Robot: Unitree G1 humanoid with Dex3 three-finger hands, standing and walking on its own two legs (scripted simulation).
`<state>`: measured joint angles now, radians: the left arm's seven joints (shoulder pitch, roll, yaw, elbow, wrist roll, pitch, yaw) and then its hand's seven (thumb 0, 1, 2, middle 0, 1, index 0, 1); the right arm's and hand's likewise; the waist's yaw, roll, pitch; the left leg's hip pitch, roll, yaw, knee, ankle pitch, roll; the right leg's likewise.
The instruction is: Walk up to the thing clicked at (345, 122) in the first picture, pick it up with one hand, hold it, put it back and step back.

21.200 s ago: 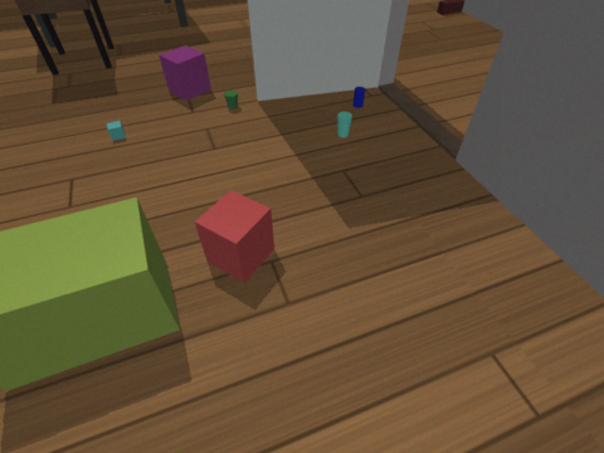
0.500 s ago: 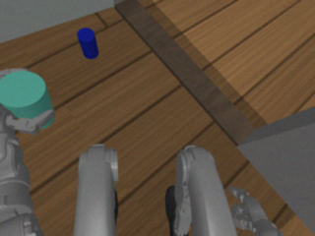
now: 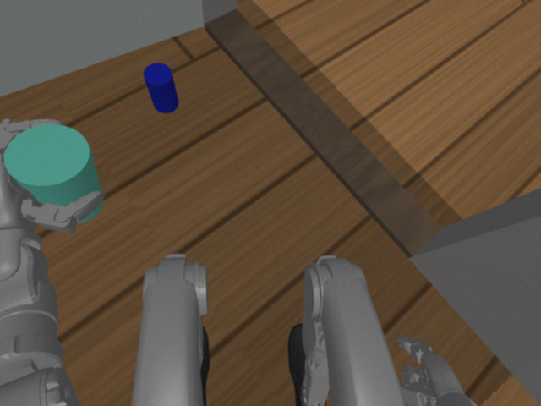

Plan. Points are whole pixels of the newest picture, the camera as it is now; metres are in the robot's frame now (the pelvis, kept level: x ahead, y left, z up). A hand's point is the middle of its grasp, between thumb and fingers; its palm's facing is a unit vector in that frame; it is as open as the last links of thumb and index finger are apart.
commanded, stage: lift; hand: left
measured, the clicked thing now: (65, 182) +0.41 +0.29 -0.03
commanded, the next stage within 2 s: none
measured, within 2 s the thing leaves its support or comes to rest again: neither
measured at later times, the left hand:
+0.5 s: hand out of the picture +0.38 +0.28 +0.12, palm faces +0.28 -0.96 -0.03, open 11.3 cm
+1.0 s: hand out of the picture +0.39 +0.25 +0.28, palm faces +0.28 -0.96 -0.04, open 11.3 cm
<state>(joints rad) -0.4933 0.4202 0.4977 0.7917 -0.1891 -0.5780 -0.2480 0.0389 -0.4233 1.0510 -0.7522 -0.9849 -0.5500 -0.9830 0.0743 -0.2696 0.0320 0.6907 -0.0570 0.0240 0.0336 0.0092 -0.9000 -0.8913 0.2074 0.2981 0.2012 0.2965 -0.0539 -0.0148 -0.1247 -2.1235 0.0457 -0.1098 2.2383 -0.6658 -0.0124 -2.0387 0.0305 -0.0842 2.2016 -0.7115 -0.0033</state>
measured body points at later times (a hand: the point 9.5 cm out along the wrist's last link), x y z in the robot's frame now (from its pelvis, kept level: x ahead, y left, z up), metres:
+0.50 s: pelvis +0.02 +0.00 +0.11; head +0.19 +0.05 +0.52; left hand +0.36 +0.33 +0.12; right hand +0.20 -0.24 -0.01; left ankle +0.09 +0.13 -0.35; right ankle +0.09 -0.12 -0.35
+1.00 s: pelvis +0.05 +0.01 +0.25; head +0.16 +0.04 +0.68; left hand +0.36 +0.30 +0.29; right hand +0.23 -0.22 +0.14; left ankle +0.09 +0.13 -0.35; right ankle +0.09 -0.12 -0.35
